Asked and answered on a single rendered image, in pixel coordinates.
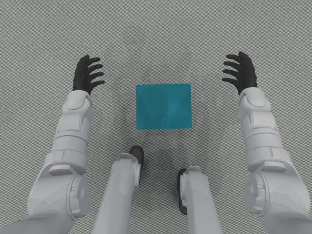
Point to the right robot upper arm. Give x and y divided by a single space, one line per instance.
280 201

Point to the robot right hand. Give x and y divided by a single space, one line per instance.
245 76

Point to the robot left hand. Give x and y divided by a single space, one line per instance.
82 79

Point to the robot right thigh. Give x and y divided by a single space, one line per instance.
201 211

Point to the carton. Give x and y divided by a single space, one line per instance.
163 106

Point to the robot left forearm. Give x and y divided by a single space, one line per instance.
68 153

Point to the robot right forearm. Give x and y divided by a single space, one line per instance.
264 148

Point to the left robot upper arm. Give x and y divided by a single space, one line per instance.
55 204

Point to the left robot foot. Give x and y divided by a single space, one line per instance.
138 153

